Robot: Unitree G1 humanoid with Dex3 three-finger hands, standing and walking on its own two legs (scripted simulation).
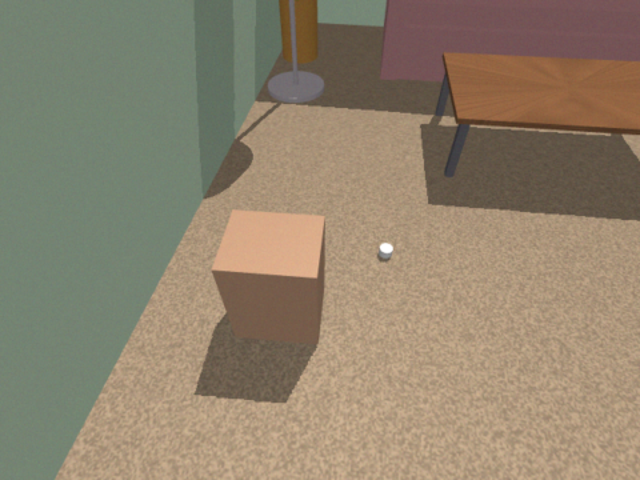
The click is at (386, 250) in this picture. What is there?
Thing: low tin
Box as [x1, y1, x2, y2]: [379, 243, 392, 258]
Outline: 381,244 379,254 385,258 389,257 392,251 391,245 387,243
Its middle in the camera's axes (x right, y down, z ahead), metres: +0.27 +0.06 +1.60
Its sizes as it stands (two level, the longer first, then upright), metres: 0.055 0.055 0.036
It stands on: the floor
